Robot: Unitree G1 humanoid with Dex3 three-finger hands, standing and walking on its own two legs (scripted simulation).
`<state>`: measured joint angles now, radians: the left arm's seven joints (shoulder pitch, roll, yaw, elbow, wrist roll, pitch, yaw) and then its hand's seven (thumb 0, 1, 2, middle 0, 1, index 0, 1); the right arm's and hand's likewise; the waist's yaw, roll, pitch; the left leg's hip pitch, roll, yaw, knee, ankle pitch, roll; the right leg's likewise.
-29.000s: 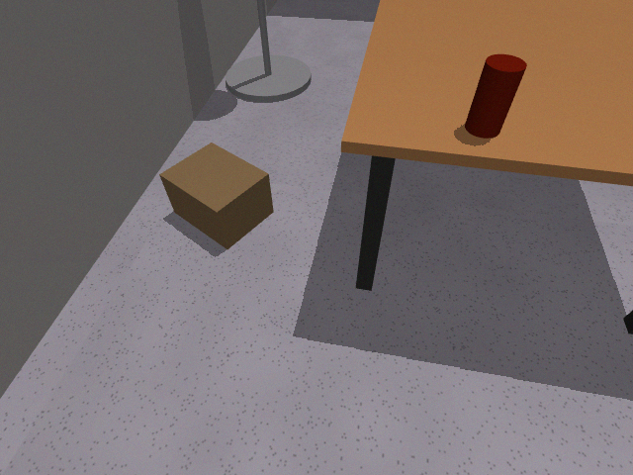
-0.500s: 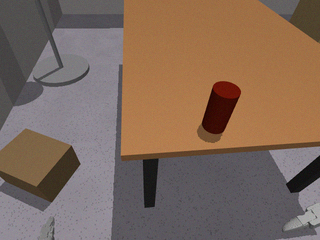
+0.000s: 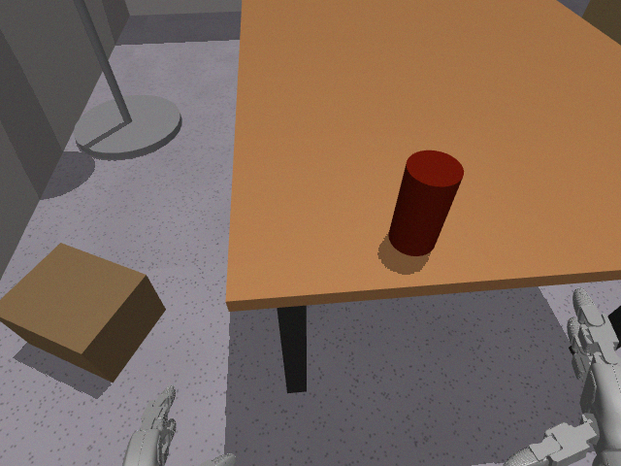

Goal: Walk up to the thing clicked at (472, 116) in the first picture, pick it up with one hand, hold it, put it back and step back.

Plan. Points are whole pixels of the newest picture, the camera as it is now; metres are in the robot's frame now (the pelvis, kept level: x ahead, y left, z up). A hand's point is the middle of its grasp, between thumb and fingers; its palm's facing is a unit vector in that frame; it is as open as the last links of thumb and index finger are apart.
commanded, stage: home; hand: right
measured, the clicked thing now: (422, 206) +0.47 -0.19 +0.04
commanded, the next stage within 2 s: none
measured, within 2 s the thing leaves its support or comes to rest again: neither
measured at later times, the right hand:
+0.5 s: hand (441, 421) +0.19 -0.17 -0.09, palm faces +0.11 +0.97 -0.24, open 17.3 cm
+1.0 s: hand out of the picture +0.13 -0.25 -0.13, palm faces -0.03 +0.92 -0.39, open 17.4 cm
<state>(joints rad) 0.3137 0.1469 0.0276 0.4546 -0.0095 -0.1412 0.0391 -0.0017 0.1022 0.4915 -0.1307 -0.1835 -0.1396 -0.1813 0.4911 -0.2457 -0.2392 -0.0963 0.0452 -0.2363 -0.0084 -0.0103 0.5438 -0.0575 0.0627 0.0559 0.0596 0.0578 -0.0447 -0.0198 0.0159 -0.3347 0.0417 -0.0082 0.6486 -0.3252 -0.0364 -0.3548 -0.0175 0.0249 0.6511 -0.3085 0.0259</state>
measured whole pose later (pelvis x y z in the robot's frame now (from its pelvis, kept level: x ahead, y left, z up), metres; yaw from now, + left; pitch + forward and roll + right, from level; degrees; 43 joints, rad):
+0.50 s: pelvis +0.02 +0.01 -0.01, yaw +0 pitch +4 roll +1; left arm 0.25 0.21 0.00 0.59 0.00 -0.11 0.08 0.02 0.89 0.90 -0.20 -0.30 -0.21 -0.30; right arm 0.35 -0.17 -0.03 0.34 0.00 -0.06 -0.08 -0.01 0.52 -0.06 0.06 0.06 0.06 0.06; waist 0.01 -0.01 -0.03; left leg -0.42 0.02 0.00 0.75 -0.40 -0.02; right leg -0.45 -0.04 0.04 0.77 -0.39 0.04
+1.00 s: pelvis +0.01 +0.00 -0.01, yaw +1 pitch -1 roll +0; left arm 0.20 0.35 0.01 0.82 0.04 -0.01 0.00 0.01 0.90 0.90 -0.20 -0.30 -0.21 -0.30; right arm 0.27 -0.36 -0.02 0.74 -0.04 -0.03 -0.02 -0.01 0.53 -0.06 0.06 0.05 0.06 0.06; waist 0.01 -0.01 -0.01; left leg -0.35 0.03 -0.02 0.75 -0.39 -0.03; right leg -0.37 -0.03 0.02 0.76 -0.39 0.02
